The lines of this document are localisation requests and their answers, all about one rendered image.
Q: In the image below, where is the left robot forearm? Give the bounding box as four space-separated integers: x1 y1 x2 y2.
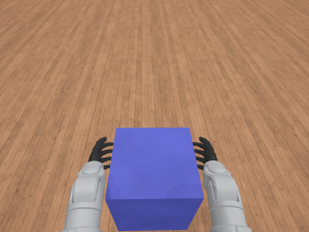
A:
61 160 105 232

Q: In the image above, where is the robot right hand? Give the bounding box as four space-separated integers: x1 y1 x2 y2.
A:
192 136 218 170

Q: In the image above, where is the robot left hand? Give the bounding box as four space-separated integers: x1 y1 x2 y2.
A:
88 136 114 170

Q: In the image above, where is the right robot forearm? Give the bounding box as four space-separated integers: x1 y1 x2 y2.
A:
203 160 252 232

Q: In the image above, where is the carton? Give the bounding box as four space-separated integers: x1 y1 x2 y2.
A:
105 128 204 231

